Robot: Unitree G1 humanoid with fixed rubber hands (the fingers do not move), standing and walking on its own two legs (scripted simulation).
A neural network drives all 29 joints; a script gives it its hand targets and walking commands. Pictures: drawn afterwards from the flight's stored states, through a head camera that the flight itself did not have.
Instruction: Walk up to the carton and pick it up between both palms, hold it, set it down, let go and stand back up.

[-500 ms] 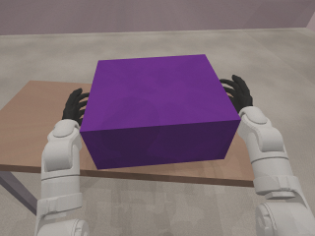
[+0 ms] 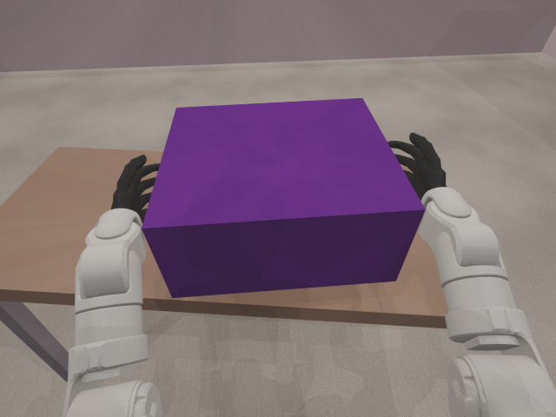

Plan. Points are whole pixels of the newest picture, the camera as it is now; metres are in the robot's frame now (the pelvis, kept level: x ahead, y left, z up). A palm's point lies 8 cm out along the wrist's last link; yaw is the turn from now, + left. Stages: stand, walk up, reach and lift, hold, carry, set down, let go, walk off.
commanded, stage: hold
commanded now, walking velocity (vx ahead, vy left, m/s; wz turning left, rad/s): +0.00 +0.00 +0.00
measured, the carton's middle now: (277, 187) +0.41 +0.01 +0.14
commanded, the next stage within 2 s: none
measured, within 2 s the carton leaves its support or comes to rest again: neither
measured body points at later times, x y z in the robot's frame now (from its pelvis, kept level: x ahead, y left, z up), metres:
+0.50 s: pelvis +0.01 +0.00 +0.00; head -0.03 +0.02 +0.45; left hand +0.36 +0.22 +0.16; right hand +0.38 -0.20 +0.18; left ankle +0.03 +0.11 -0.75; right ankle +0.01 -0.11 -0.75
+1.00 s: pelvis +0.00 +0.00 +0.00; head -0.04 +0.01 +0.45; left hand +0.35 +0.21 +0.16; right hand +0.37 -0.20 +0.19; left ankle +0.03 +0.11 -0.75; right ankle +0.01 -0.11 -0.75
